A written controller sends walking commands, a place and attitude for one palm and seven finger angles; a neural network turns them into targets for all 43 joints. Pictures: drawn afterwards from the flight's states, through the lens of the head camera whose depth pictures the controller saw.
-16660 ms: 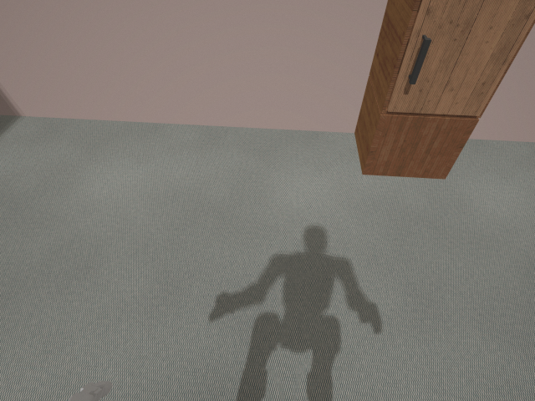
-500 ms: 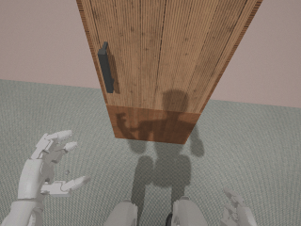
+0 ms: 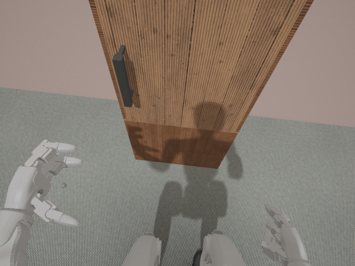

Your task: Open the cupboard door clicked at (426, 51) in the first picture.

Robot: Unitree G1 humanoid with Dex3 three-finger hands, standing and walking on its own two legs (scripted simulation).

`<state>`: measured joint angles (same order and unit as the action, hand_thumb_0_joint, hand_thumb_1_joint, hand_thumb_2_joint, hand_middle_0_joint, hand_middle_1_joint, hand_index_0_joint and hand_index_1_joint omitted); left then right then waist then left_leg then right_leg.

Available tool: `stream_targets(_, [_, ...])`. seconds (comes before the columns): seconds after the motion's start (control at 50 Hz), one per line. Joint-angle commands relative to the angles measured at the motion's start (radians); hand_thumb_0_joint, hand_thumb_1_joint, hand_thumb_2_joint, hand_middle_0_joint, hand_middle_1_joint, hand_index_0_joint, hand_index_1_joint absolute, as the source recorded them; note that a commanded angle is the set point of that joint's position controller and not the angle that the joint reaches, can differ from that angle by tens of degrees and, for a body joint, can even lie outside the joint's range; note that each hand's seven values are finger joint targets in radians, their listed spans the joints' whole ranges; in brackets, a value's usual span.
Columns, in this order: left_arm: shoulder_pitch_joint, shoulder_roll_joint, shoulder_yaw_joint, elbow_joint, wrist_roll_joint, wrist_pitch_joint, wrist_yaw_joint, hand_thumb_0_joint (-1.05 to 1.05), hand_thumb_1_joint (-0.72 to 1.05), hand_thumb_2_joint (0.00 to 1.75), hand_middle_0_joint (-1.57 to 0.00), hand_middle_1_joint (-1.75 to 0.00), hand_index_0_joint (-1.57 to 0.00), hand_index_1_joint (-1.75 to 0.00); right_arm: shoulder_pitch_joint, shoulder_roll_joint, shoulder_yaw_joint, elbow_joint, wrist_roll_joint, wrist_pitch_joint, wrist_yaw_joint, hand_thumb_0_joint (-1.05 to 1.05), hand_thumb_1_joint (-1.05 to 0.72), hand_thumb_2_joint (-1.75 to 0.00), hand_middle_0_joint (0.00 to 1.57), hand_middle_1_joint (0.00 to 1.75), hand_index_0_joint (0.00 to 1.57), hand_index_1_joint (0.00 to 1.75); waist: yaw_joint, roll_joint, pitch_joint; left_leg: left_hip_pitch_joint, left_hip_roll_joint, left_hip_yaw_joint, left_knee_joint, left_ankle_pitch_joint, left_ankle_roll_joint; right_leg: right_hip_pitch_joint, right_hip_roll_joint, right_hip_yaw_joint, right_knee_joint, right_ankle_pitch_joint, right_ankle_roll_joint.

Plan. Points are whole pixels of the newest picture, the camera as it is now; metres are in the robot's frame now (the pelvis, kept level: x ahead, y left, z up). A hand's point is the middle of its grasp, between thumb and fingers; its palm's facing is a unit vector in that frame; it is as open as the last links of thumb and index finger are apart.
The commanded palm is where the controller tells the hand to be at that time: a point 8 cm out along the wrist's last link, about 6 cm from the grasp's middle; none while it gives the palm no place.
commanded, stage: raise the hand with hooked fingers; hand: left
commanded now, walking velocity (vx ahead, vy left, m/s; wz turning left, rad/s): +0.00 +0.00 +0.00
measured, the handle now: (125, 78) +0.57 +0.19 +0.02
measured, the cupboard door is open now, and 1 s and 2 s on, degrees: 0 0 0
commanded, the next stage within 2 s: move the hooked fingers beside the handle in 0.68 s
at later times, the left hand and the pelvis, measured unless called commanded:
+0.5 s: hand (57, 173) +0.28 +0.27 +0.04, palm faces -0.01 -1.00 -0.07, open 14.0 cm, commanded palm +0.26 +0.31 +0.04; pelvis +0.00 +0.00 +0.00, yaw -1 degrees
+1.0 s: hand (63, 165) +0.30 +0.26 +0.03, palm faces -0.06 -1.00 -0.06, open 14.0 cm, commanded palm +0.29 +0.31 +0.03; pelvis -0.01 +0.00 +0.00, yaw +0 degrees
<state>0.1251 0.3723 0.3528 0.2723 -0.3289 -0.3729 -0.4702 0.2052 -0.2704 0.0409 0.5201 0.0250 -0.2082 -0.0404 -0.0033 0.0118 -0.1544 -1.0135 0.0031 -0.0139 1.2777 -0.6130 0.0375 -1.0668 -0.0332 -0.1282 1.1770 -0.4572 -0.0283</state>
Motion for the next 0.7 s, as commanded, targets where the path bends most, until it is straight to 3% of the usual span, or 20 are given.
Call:
stream_targets(0.0, [-0.158, 0.257, 0.169, -0.194, -0.07, -0.085, -0.047, 0.0, -0.5, 0.3, -0.3, -1.2, -0.3, -1.2, 0.034, -0.162, -0.085, -0.116, 0.007, -0.056, -0.03, 0.0, -0.9, -0.9, 0.2, 0.3, 0.2, 0.3, -0.005, 0.048, -0.342, 0.098, -0.014, -0.032, -0.188, 0.386, -0.023, 0.355, 0.038, 0.102, -0.128, 0.187, -0.003])
stream_targets(0.02, [-0.177, 0.283, 0.195, -0.179, -0.081, -0.092, -0.048, 0.0, -0.5, 0.3, -0.3, -1.2, -0.3, -1.2, 0.036, -0.162, -0.082, -0.112, 0.003, -0.057, -0.029, 0.0, -0.9, -0.9, 0.2, 0.3, 0.2, 0.3, 0.001, 0.064, -0.339, 0.089, -0.013, -0.034, -0.179, 0.4, -0.027, 0.354, 0.044, 0.099, -0.112, 0.197, -0.012])
stream_targets(0.08, [-0.184, 0.275, 0.197, -0.132, -0.077, -0.1, -0.048, 0.0, -0.5, 0.3, -0.3, -1.2, -0.3, -1.2, 0.032, -0.16, -0.081, -0.099, 0.004, -0.059, -0.023, 0.0, -0.9, -0.9, 0.2, 0.3, 0.2, 0.3, 0.004, 0.1, -0.323, 0.095, -0.011, -0.031, -0.187, 0.4, -0.029, 0.324, 0.038, 0.097, -0.111, 0.186, -0.007])
stream_targets(0.12, [-0.179, 0.271, 0.191, -0.066, -0.079, -0.081, -0.062, 0.0, -0.5, 0.3, -0.3, -1.2, -0.3, -1.2, 0.042, -0.168, -0.081, -0.101, 0.006, -0.054, -0.021, 0.0, -0.9, -0.9, 0.2, 0.3, 0.2, 0.3, -0.003, 0.078, -0.295, 0.076, -0.01, -0.029, -0.187, 0.382, -0.026, 0.311, 0.042, 0.096, -0.117, 0.164, -0.01])
stream_targets(0.18, [-0.19, 0.269, 0.171, -0.042, -0.07, -0.048, -0.092, 0.0, -0.5, 0.3, -0.3, -1.2, -0.3, -1.2, 0.049, -0.177, -0.082, -0.106, 0.014, -0.05, -0.018, 0.0, -0.9, -0.9, 0.2, 0.3, 0.2, 0.3, -0.01, 0.084, -0.306, 0.08, -0.011, -0.026, -0.203, 0.358, -0.02, 0.308, 0.035, 0.097, -0.13, 0.146, -0.002])
stream_targets(0.22, [-0.172, 0.262, 0.165, -0.073, -0.086, -0.041, -0.111, 0.0, -0.5, 0.3, -0.3, -1.2, -0.3, -1.2, 0.054, -0.181, -0.086, -0.122, 0.015, -0.056, -0.016, 0.0, -0.9, -0.9, 0.2, 0.3, 0.2, 0.3, -0.003, 0.08, -0.346, 0.103, -0.011, -0.03, -0.203, 0.415, -0.021, 0.338, 0.039, 0.093, -0.12, 0.195, -0.007])
stream_targets(0.26, [-0.159, 0.291, 0.194, -0.099, -0.09, -0.046, -0.111, 0.0, -0.5, 0.3, -0.3, -1.2, -0.3, -1.2, 0.064, -0.182, -0.09, -0.119, 0.012, -0.055, -0.01, 0.0, -0.9, -0.9, 0.2, 0.3, 0.2, 0.3, 0.005, 0.073, -0.385, 0.119, -0.009, -0.028, -0.202, 0.435, -0.021, 0.358, 0.037, 0.098, -0.127, 0.215, -0.001])
stream_targets(0.28, [-0.153, 0.285, 0.192, -0.097, -0.091, -0.052, -0.103, 0.0, -0.5, 0.3, -0.3, -1.2, -0.3, -1.2, 0.065, -0.181, -0.09, -0.119, 0.013, -0.055, -0.009, 0.0, -0.9, -0.9, 0.2, 0.3, 0.2, 0.3, 0.0, 0.048, -0.358, 0.106, -0.009, -0.029, -0.204, 0.41, -0.019, 0.345, 0.038, 0.097, -0.132, 0.19, 0.001])
stream_targets(0.36, [-0.19, 0.297, 0.219, -0.083, -0.088, -0.092, -0.062, 0.0, -0.5, 0.3, -0.3, -1.2, -0.3, -1.2, 0.06, -0.177, -0.089, -0.109, 0.008, -0.054, -0.008, 0.0, -0.9, -0.9, 0.2, 0.3, 0.2, 0.3, -0.007, 0.048, -0.293, 0.07, -0.01, -0.029, -0.205, 0.344, -0.022, 0.295, 0.04, 0.094, -0.128, 0.112, -0.002])
stream_targets(0.46, [-0.196, 0.276, 0.19, -0.073, -0.076, -0.104, -0.066, 0.0, -0.5, 0.3, -0.3, -1.2, -0.3, -1.2, 0.064, -0.18, -0.088, -0.111, 0.01, -0.053, -0.011, 0.0, -0.9, -0.9, 0.2, 0.3, 0.2, 0.3, -0.006, 0.098, -0.312, 0.101, -0.011, -0.033, -0.218, 0.337, -0.026, 0.282, 0.037, 0.09, -0.125, 0.1, -0.005])
stream_targets(0.52, [-0.205, 0.276, 0.169, -0.09, -0.073, -0.087, -0.088, 0.0, -0.5, 0.3, -0.3, -1.2, -0.3, -1.2, 0.065, -0.184, -0.087, -0.12, 0.011, -0.051, -0.016, 0.0, -0.9, -0.9, 0.2, 0.3, 0.2, 0.3, -0.015, 0.098, -0.32, 0.111, -0.011, -0.034, -0.214, 0.354, -0.022, 0.281, 0.042, 0.088, -0.124, 0.116, -0.008])
stream_targets(0.58, [-0.201, 0.3, 0.191, -0.097, -0.073, -0.08, -0.092, 0.0, -0.5, 0.3, -0.3, -1.2, -0.3, -1.2, 0.066, -0.185, -0.087, -0.116, 0.012, -0.048, -0.017, 0.0, -0.9, -0.9, 0.2, 0.3, 0.2, 0.3, -0.01, 0.083, -0.33, 0.119, -0.009, -0.038, -0.22, 0.348, -0.023, 0.29, 0.039, 0.088, -0.132, 0.117, -0.001])
stream_targets(0.68, [-0.201, 0.288, 0.205, -0.072, -0.084, -0.088, -0.076, 0.0, -0.5, 0.3, -0.3, -1.2, -0.3, -1.2, 0.056, -0.179, -0.082, -0.117, 0.009, -0.046, -0.018, 0.0, -0.9, -0.9, 0.2, 0.3, 0.2, 0.3, -0.006, 0.066, -0.289, 0.1, -0.01, -0.041, -0.222, 0.323, -0.028, 0.272, 0.042, 0.08, -0.13, 0.087, -0.003])
